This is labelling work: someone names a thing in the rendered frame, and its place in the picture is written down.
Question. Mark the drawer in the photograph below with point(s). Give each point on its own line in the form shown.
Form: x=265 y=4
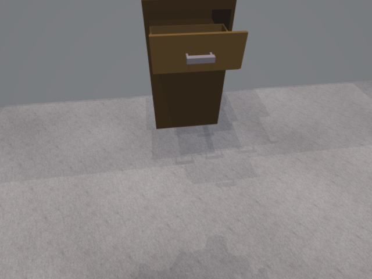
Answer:
x=169 y=44

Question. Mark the handle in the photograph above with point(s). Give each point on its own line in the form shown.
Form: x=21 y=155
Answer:
x=198 y=59

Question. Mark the cabinet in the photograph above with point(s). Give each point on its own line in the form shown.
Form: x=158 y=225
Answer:
x=191 y=98

